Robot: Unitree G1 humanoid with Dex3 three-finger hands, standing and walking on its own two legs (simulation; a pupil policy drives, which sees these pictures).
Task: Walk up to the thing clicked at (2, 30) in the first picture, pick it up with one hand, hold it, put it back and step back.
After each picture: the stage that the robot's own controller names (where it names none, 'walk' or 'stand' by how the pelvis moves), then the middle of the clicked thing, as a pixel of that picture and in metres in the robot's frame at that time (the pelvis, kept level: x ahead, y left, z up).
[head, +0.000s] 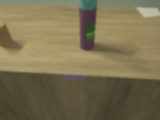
stand; (2, 34) +0.63 +0.42 +0.03
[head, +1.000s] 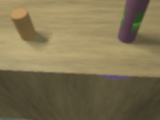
walk; (24, 24) +0.57 +0.26 +0.06
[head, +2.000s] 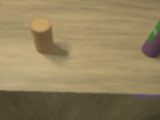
rise first; (42, 36) +0.48 +0.16 +0.06
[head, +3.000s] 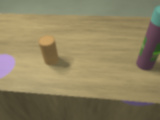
walk; (49, 50) +0.52 +0.18 +0.04
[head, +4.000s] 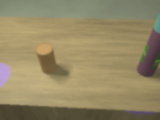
stand; (46, 59) +0.47 +0.17 +0.03
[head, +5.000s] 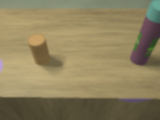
stand; (39, 50) +0.49 +0.20 +0.03
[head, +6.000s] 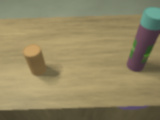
stand; (35, 60) +0.46 +0.21 +0.03
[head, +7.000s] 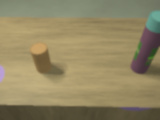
stand; (41, 58) +0.48 +0.19 +0.02
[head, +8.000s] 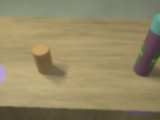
stand; (43, 59) +0.47 +0.18 +0.02
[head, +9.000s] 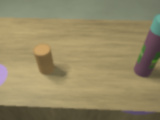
rise first; (44, 59) +0.47 +0.18 +0.02
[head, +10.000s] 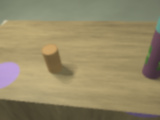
rise first; (52, 59) +0.49 +0.19 +0.03
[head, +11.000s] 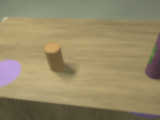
go down; (54, 57) +0.48 +0.18 +0.03
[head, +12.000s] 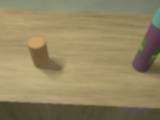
go down; (39, 52) +0.49 +0.17 +0.04
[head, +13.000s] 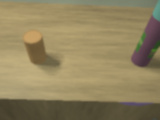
go down; (35, 48) +0.49 +0.17 +0.05
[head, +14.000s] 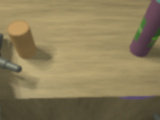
close in; (23, 40) +0.48 +0.18 +0.08
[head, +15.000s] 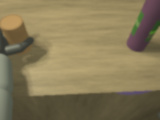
close; (17, 35) +0.49 +0.19 +0.09
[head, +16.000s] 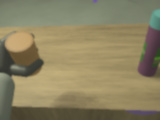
lift; (25, 55) +0.33 +0.17 +0.23
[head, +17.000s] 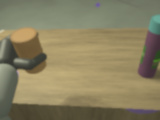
hold; (30, 51) +0.34 +0.17 +0.23
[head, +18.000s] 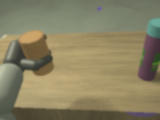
hold; (37, 53) +0.34 +0.15 +0.23
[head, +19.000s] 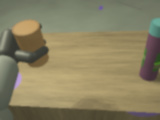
crouch; (32, 44) +0.34 +0.16 +0.26
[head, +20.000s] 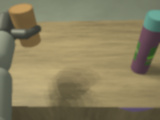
crouch; (26, 26) +0.45 +0.18 +0.22
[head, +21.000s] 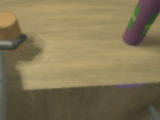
lower; (10, 33) +0.50 +0.19 +0.09
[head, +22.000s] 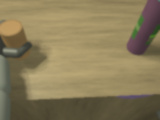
lower; (16, 41) +0.47 +0.19 +0.09
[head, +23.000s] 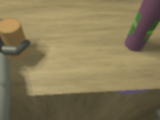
lower; (14, 39) +0.48 +0.19 +0.09
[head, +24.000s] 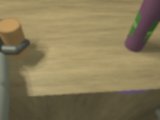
lower; (14, 39) +0.48 +0.20 +0.09
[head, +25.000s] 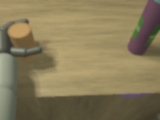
open; (24, 43) +0.47 +0.18 +0.08
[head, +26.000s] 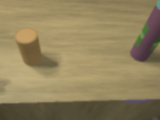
sink last; (29, 47) +0.46 +0.16 +0.07
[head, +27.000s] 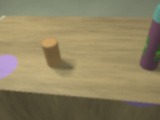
sink last; (51, 52) +0.50 +0.19 +0.06
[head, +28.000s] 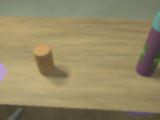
stand; (44, 60) +0.46 +0.18 +0.05
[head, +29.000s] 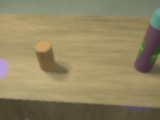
stand; (45, 56) +0.48 +0.18 +0.04
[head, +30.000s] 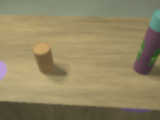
stand; (44, 58) +0.47 +0.19 +0.03
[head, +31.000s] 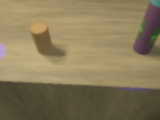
walk; (42, 38) +0.52 +0.19 +0.05
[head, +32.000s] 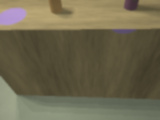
walk; (54, 0) +0.82 +0.19 +0.05
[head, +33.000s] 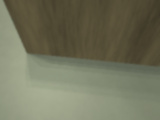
walk; out of the picture +1.17 +0.12 +0.06
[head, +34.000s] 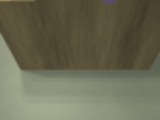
stand; out of the picture +1.16 +0.19 +0.05
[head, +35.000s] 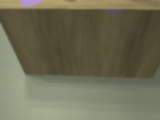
stand; out of the picture +1.16 +0.17 +0.02
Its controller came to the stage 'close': yes
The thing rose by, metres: 0.22
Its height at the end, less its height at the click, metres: +0.00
